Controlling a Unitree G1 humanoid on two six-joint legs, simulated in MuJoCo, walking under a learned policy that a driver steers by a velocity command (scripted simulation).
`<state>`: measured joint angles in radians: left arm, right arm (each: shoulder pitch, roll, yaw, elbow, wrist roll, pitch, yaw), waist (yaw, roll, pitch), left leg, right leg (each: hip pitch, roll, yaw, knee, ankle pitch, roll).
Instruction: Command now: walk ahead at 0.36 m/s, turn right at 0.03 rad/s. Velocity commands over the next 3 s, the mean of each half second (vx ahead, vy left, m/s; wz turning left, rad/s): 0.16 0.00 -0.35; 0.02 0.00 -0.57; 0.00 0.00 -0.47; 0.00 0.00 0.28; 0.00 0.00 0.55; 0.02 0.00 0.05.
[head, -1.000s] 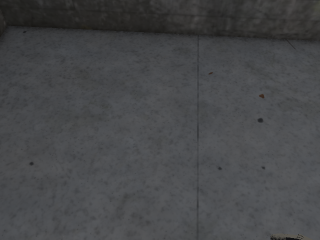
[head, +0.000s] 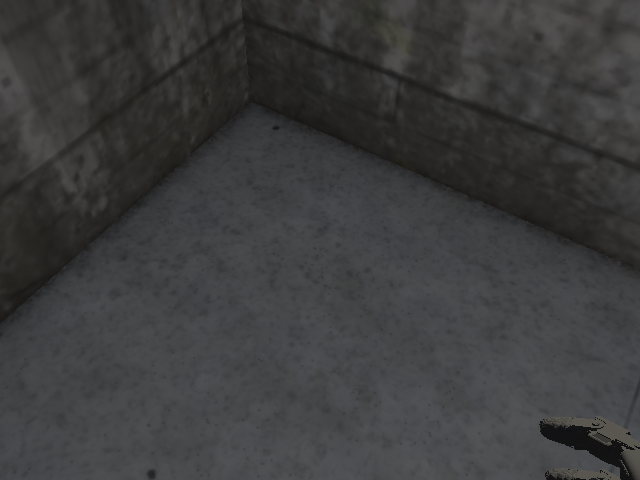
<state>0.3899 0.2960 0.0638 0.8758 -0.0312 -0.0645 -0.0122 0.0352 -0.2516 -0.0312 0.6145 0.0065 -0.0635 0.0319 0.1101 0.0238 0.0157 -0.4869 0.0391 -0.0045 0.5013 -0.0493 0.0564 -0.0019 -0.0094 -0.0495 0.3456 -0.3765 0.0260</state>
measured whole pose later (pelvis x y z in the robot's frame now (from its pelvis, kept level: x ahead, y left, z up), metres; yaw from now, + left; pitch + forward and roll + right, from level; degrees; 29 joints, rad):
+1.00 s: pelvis +0.16 +0.01 +0.00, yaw -32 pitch +2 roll +1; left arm 0.14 0.32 0.09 0.63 -0.01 0.05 0.03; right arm 0.14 -0.28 -0.08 0.75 -0.02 -0.01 -0.01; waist 0.01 -0.05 0.02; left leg -0.31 -0.03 -0.04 0.53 -0.25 0.01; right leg -0.44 0.10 0.18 0.74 -0.41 -0.01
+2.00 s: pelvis +0.11 +0.00 +0.01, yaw -33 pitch +1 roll -2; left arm 0.08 0.31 0.09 0.71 0.00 0.02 0.04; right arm 0.21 -0.31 -0.07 0.73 0.02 0.02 -0.03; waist -0.02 -0.02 0.06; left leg -0.25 -0.02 -0.08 0.46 -0.23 0.03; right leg -0.44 0.03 0.04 0.94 -0.45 0.07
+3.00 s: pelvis +0.10 +0.02 +0.01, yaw -17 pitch +0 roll +1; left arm 0.23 0.29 0.05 0.78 -0.03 0.04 0.01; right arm 0.12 -0.24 -0.03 0.72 0.00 0.01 -0.02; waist 0.02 -0.01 0.02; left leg -0.22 -0.02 0.10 0.49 -0.28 0.06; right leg -0.29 -0.05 -0.02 0.75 -0.48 0.03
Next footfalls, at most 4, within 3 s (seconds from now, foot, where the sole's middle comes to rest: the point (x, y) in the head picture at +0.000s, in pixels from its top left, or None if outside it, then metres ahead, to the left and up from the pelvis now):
0.52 right None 0.18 -0.13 -0.77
0.96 left None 0.26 0.08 -0.77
1.36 right None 0.08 -0.12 -0.77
1.78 left None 0.21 0.06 -0.77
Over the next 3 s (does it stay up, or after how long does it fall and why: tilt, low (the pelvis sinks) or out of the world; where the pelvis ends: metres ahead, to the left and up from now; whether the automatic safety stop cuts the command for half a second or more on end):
stays up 0.10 0.02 0.01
